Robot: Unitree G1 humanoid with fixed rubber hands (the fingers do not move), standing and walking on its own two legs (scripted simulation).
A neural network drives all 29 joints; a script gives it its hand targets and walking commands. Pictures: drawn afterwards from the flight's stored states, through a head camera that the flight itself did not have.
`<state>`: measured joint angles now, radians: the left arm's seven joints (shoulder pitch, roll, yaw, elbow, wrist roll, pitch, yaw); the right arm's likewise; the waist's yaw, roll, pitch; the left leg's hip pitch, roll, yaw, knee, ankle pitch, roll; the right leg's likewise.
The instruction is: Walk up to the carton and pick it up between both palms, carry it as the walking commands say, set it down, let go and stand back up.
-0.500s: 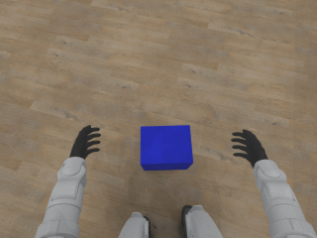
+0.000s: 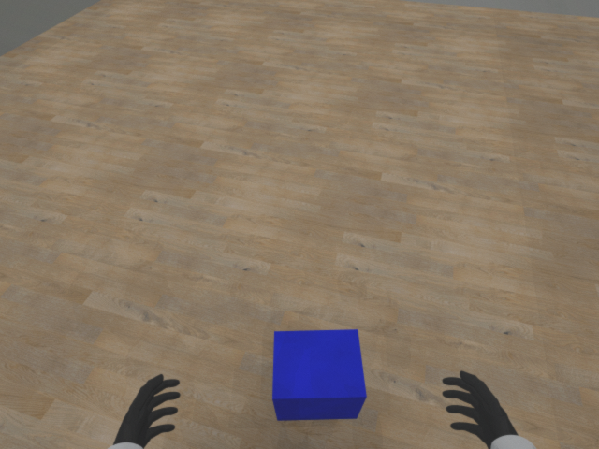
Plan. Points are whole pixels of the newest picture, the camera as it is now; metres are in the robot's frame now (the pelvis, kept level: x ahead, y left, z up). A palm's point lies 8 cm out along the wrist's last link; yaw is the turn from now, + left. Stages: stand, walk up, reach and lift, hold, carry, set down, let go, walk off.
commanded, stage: let go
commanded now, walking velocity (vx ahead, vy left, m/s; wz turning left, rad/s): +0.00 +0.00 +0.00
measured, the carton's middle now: (316, 376) +0.43 -0.03 -0.65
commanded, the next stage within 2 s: stand in 0.34 s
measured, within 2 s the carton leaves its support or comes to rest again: neither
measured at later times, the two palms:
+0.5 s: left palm out of the picture +0.13 +0.25 -0.08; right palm out of the picture +0.13 -0.26 -0.08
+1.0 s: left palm out of the picture +0.11 +0.26 -0.10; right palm out of the picture +0.10 -0.29 -0.10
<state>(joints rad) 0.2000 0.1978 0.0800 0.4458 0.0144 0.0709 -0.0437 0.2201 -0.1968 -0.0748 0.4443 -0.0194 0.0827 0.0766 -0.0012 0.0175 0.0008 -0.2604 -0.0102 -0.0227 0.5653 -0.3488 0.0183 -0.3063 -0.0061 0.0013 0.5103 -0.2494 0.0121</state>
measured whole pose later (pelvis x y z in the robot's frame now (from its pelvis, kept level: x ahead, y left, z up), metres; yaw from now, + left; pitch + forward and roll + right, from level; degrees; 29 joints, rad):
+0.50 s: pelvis +0.00 +0.00 +0.00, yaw +0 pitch -2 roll -1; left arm 0.20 0.21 0.08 0.61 0.03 0.09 -0.02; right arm 0.22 -0.27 -0.05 0.57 -0.02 0.09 0.01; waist 0.00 0.03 0.07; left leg -0.17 -0.01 -0.02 0.55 -0.35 0.01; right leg -0.22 0.00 0.00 0.51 -0.25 0.01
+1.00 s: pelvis +0.01 +0.00 +0.00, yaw +0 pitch -1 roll -1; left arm 0.20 0.24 0.08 0.77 0.04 0.05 0.01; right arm 0.22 -0.32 -0.05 0.79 -0.02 0.01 -0.03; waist 0.00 0.03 0.07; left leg -0.17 0.00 -0.02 0.55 -0.36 0.01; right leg -0.22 0.00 0.00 0.51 -0.27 0.01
